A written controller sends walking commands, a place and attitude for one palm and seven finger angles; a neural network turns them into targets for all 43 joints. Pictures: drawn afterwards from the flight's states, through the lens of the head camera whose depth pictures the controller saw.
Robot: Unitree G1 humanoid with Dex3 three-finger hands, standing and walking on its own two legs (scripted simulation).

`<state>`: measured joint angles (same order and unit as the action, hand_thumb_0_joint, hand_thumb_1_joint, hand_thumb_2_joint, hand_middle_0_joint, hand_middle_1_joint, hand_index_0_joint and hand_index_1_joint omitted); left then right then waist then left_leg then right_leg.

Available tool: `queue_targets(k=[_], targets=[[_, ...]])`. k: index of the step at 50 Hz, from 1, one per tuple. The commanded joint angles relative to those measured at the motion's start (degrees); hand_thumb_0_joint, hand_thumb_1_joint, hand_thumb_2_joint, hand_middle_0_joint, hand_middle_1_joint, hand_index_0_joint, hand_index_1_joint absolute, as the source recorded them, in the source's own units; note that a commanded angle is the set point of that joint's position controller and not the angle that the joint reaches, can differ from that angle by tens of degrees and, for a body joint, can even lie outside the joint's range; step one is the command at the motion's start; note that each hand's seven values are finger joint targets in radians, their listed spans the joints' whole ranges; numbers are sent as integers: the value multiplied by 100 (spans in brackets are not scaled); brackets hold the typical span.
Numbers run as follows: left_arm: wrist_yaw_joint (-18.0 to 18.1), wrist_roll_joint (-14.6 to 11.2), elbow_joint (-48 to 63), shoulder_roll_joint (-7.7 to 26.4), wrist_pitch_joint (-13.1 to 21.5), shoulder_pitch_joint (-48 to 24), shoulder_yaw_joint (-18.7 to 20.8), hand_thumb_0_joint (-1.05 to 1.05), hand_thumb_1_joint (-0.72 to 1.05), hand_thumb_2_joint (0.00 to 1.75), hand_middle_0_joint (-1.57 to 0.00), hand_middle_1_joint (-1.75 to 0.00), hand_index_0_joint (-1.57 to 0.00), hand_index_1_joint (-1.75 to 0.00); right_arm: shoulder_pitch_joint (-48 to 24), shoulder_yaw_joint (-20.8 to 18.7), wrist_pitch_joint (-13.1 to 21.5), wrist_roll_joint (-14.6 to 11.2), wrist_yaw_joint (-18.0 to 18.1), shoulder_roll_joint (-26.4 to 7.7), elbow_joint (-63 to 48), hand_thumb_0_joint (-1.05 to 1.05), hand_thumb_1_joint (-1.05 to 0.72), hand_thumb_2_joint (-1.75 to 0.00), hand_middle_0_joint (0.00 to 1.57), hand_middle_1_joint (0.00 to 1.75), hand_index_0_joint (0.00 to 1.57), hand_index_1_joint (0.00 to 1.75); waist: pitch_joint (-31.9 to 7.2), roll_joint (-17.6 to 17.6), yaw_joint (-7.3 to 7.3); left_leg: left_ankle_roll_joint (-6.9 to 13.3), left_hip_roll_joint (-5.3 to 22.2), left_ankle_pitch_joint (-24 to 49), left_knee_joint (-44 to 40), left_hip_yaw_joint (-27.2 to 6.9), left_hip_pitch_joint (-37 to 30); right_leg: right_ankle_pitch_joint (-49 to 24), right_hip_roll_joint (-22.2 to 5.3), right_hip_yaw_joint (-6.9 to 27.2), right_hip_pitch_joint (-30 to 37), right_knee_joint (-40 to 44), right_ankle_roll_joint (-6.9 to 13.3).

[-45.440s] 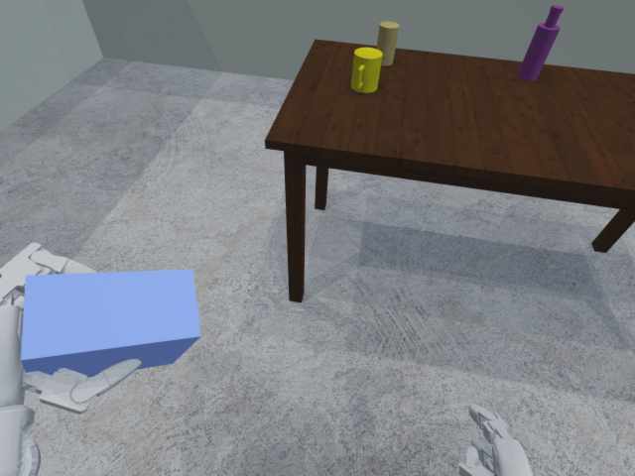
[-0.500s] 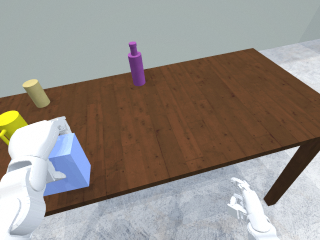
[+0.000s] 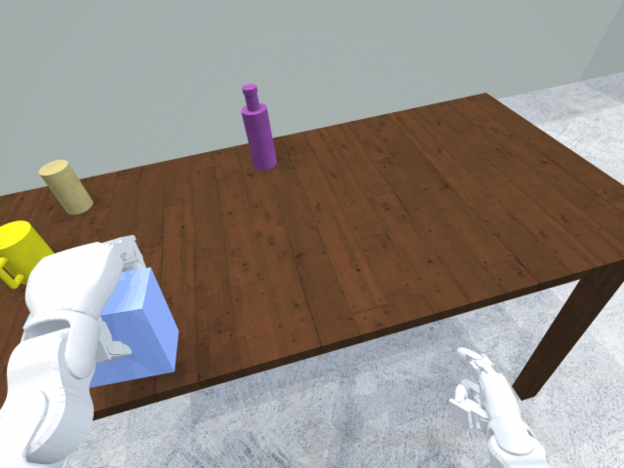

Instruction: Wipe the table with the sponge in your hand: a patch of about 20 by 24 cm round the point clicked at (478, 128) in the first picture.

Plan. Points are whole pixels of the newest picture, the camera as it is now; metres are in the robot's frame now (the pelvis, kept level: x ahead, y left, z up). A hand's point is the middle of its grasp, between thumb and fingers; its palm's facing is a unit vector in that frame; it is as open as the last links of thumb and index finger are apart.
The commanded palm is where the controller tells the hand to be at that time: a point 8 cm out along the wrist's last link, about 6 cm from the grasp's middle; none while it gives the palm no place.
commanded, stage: move the sponge above the wiping area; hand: left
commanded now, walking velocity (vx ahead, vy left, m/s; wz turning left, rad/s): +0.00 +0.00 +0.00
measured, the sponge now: (119, 340) +0.22 +0.30 +0.07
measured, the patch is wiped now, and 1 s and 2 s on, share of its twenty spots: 1.00 1.00 1.00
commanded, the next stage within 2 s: none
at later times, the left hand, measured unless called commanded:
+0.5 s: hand (106, 307) +0.23 +0.30 +0.12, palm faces +0.05 -0.06 -1.00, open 10.6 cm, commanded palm +0.20 +0.29 +0.19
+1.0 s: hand (104, 306) +0.24 +0.32 +0.11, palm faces +0.03 -0.06 -1.00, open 10.6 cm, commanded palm +0.22 +0.31 +0.17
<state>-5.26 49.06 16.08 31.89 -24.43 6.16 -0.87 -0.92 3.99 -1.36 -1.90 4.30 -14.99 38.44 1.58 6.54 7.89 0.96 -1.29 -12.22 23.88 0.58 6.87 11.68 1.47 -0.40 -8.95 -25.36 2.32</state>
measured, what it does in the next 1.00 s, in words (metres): stands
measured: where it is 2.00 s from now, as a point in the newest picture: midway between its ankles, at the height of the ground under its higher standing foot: outside the picture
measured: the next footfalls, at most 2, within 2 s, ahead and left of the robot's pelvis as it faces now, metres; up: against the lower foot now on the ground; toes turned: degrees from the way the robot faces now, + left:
none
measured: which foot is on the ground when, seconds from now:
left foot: down 0.00-1.00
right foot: down 0.00-1.00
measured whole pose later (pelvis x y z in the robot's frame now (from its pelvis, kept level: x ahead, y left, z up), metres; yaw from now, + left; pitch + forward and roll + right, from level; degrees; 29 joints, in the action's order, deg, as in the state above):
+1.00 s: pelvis +0.00 +0.01 +0.00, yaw +0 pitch -5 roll +0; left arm -2.4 51.1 2.3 30.7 -20.0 0.6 -1.1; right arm 0.2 3.2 -0.4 -2.4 5.3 -14.3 40.2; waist 1.5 5.5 7.4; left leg 1.4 -1.7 -11.5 23.4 0.4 7.4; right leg 10.7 1.1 -0.3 -9.1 -24.3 1.8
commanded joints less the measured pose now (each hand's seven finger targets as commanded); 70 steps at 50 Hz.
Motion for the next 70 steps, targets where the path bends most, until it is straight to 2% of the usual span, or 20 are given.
queue_targets(k=[1,8,10,13,15,23,25,26,30,43,44,48,49,51,53,55,58,59,63,70], targets=[[287,174,976,1472,22,-1331,1018,0,10,130,-120,-160,-120,-160,-1327,-224,337,11,19,-493,-1063,0,-90,-90,20,30,20,30,-1183,-305,42,91,-20,997,-277,-460,-41,-408,-135,722,406,481,205],[296,126,762,1747,-14,-1249,1326,0,10,130,-120,-160,-120,-160,-1453,-215,323,-44,45,-499,-1053,0,-90,-90,20,30,20,30,-1015,-326,51,87,-68,823,-213,-439,74,-173,-123,1002,347,551,222],[241,101,757,1443,82,-1469,976,0,10,130,-120,-160,-120,-160,-1298,-217,352,-61,55,-463,-1063,0,-90,-90,20,30,20,30,-1072,-323,-77,100,-56,830,-216,-407,18,-205,-165,767,298,534,155],[232,100,626,1698,228,-1458,1204,0,10,130,-120,-160,-120,-160,-1351,-228,402,-58,116,-486,-1033,0,-90,-90,20,30,20,30,-969,-295,-55,111,-73,603,-183,-427,-16,103,-126,1003,170,655,198],[223,130,561,1483,380,-1640,993,0,10,130,-120,-160,-120,-160,-1189,-254,443,-48,125,-475,-1009,0,-90,-90,20,30,20,30,-1046,-353,-116,113,-50,663,-182,-413,-38,-16,-167,794,176,594,157],[479,111,437,1873,605,-1480,1557,0,10,130,-120,-160,-120,-160,-1220,-306,503,-30,123,-500,-931,0,-90,-90,20,30,20,30,-1045,-203,19,67,-35,741,-217,-466,-29,-129,-120,971,274,593,247],[495,101,425,1477,588,-1552,1171,0,10,130,-120,-160,-120,-160,-1125,-311,513,-29,103,-471,-946,0,-90,-90,20,30,20,30,-1104,-202,-47,68,-16,839,-230,-417,-39,-286,-177,765,289,542,199],[501,138,235,1664,536,-1516,1307,0,10,130,-120,-160,-120,-160,-1099,-345,482,-7,107,-569,-885,0,-90,-90,20,30,20,30,-1081,-171,-16,66,-21,792,-254,-435,-29,-282,-161,770,259,563,210],[481,121,345,1299,502,-1546,969,0,10,130,-120,-160,-120,-160,-1126,-326,511,-49,89,-492,-936,0,-90,-90,20,30,20,30,-1125,-322,-73,78,0,744,-315,-454,-32,-208,-154,669,258,537,180],[595,317,46,1508,493,-1881,1123,0,10,130,-120,-160,-120,-160,-1173,-317,427,-49,98,-491,-836,0,-90,-90,20,30,20,30,-952,-276,-52,52,-1,565,-444,-530,-45,-18,-38,786,158,638,246],[571,312,-121,1258,438,-1959,868,0,10,130,-120,-160,-120,-160,-1121,-308,420,-32,110,-516,-864,0,-90,-90,20,30,20,30,-971,-307,-70,69,-4,542,-437,-444,22,-80,-85,589,210,601,223],[559,387,-206,1583,469,-2275,1031,0,10,130,-120,-160,-120,-160,-1164,-295,400,-70,138,-523,-825,0,-90,-90,20,30,20,30,-1077,-115,-69,48,-49,452,-480,-518,-26,33,-38,737,207,617,255],[512,353,-196,1210,481,-2314,692,0,10,130,-120,-160,-120,-160,-1118,-294,412,-58,141,-492,-889,0,-90,-90,20,30,20,30,-1198,-47,-103,76,-40,528,-457,-455,-39,-115,-80,524,290,562,231],[472,402,-429,1218,557,-2473,639,0,10,130,-120,-160,-120,-160,-996,-335,404,-51,153,-526,-798,0,-90,-90,20,30,20,30,-1168,-187,-157,69,-20,548,-468,-492,-91,-149,-61,493,149,594,215],[490,399,-261,1421,647,-2358,859,0,10,130,-120,-160,-120,-160,-1061,-314,439,-62,138,-487,-849,0,-90,-90,20,30,20,30,-1230,-7,-89,65,-31,598,-467,-540,-133,-162,-25,663,243,583,264],[481,397,-405,1176,692,-2349,670,0,10,130,-120,-160,-120,-160,-921,-330,441,-61,123,-481,-832,0,-90,-90,20,30,20,30,-1233,-178,-129,63,-6,746,-462,-521,-77,-288,-69,459,239,549,219],[556,433,-646,1675,692,-2417,1145,0,10,130,-120,-160,-120,-160,-941,-345,387,-60,134,-562,-765,0,-90,-90,20,30,20,30,-1162,-280,-79,55,-21,686,-469,-530,-20,-213,-22,655,248,606,264],[555,444,-629,1343,688,-2455,858,0,10,130,-120,-160,-120,-160,-909,-348,381,-52,127,-539,-823,0,-90,-90,20,30,20,30,-1301,-198,-86,73,-14,827,-438,-435,-9,-381,-67,434,339,529,237],[640,402,-560,1590,730,-2266,1150,0,10,130,-120,-160,-120,-160,-947,-372,382,-68,92,-546,-810,0,-90,-90,20,30,20,30,-1316,-80,-48,50,-14,1020,-400,-505,-88,-505,-36,635,338,543,269],[627,364,-678,1417,763,-2031,1033,0,10,130,-120,-160,-120,-160,-733,-427,395,-68,72,-574,-813,0,-90,-90,20,30,20,30,-1481,-346,-96,88,-5,1324,-275,-451,-81,-919,-102,464,410,451,207]])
